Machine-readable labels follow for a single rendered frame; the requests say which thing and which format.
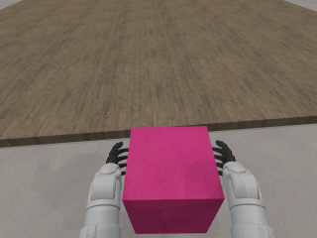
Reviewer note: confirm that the robot left forearm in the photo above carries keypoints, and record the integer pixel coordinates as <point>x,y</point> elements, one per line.
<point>103,204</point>

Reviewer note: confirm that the carton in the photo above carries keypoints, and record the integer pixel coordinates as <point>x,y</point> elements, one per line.
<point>172,184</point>

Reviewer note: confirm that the left robot hand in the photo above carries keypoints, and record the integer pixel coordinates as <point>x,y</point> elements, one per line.
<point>113,156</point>

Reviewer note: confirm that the right robot hand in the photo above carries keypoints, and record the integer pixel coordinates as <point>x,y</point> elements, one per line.
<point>227,155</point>

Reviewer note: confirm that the robot right forearm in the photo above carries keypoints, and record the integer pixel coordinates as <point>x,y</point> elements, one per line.
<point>246,203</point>

